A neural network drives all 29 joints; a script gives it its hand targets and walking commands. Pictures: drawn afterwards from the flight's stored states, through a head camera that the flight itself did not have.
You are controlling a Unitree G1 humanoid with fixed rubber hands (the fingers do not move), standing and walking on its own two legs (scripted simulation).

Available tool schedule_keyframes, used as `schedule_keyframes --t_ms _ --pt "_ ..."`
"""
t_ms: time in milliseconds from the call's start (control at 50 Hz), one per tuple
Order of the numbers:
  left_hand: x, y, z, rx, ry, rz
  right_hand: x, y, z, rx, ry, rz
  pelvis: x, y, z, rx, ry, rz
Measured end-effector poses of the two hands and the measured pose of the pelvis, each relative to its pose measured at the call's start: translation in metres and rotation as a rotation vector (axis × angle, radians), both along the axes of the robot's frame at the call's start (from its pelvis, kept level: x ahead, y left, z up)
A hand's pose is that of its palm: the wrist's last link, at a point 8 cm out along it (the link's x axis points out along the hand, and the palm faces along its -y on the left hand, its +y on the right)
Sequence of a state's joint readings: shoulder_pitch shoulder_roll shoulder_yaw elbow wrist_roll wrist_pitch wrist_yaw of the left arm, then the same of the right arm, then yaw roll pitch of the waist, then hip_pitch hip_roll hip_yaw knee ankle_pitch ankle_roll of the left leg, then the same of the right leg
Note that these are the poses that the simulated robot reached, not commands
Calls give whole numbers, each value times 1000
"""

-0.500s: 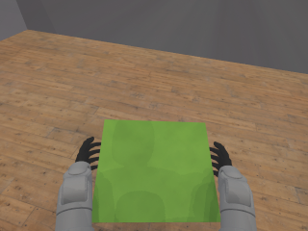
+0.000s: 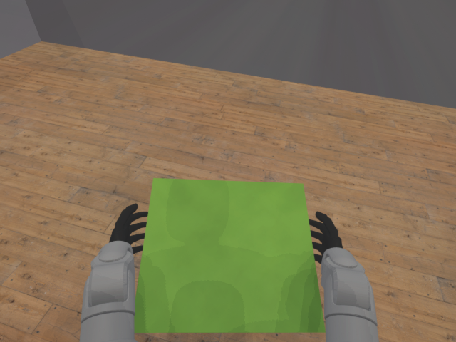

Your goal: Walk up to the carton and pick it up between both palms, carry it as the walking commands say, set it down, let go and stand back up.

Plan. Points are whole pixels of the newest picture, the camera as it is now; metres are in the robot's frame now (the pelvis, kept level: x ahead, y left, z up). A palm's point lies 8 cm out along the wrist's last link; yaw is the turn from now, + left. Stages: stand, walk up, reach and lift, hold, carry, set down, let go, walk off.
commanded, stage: hold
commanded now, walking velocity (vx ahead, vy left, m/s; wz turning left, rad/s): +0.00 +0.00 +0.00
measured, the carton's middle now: (225, 259) +0.30 +0.00 -0.04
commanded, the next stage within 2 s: carry in 0.12 s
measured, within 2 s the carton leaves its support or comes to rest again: neither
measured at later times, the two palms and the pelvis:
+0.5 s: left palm (143, 215) +0.31 +0.15 +0.09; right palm (355, 242) +0.27 -0.21 +0.09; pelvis -0.03 -0.01 -0.04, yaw -6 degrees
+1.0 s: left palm (198, 210) +0.32 +0.05 +0.09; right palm (424, 282) +0.20 -0.28 +0.10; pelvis -0.06 -0.02 -0.02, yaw -22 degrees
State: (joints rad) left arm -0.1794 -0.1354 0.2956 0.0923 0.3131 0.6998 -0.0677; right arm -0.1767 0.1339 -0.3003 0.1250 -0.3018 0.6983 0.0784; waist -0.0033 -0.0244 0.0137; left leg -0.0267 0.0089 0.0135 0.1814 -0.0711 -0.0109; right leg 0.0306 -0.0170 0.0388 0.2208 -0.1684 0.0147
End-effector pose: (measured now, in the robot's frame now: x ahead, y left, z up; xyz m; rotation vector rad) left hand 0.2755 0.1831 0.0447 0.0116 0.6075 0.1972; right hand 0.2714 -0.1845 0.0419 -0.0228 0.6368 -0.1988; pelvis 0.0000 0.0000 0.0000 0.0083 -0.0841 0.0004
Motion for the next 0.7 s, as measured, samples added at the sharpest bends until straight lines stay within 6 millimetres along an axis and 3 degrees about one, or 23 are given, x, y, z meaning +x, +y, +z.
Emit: schedule_keyframes --t_ms 120,340,540,700 --pt "0 0 0 -4 -3 2 0 0 0 1 -4 -4 -1 0 -1 0 13 0" --pt "14 -10 19 7 -88 45 6 -4 15 9 -96 -46 -12 -5 -27 -3 115 -45" --pt "35 -46 50 -1 -95 -26 -7 -36 47 26 -108 -191 -35 -9 -40 -2 157 -126" --pt "36 -77 44 -21 -6 -68 -26 -63 49 28 -30 -280 -46 -11 -32 18 174 -171"
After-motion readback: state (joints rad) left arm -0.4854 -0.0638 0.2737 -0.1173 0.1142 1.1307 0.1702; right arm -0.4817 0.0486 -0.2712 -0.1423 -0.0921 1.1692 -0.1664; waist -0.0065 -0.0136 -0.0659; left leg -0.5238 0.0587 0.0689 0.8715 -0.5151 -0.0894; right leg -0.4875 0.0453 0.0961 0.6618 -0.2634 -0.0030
